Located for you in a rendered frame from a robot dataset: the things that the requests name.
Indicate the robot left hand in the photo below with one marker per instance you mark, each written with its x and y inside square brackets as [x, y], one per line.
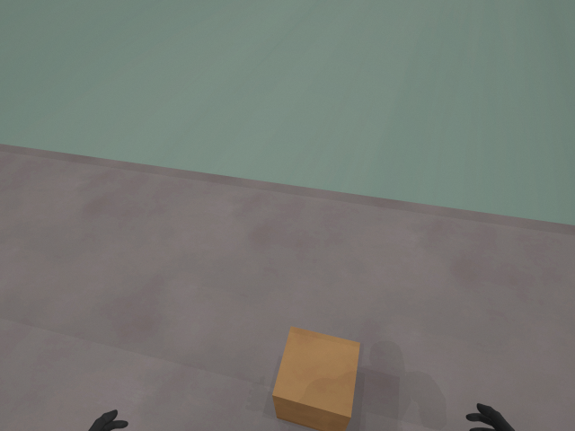
[106, 423]

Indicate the robot right hand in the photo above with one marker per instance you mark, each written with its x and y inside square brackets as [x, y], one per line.
[490, 417]

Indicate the carton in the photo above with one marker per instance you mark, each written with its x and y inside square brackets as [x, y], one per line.
[316, 380]

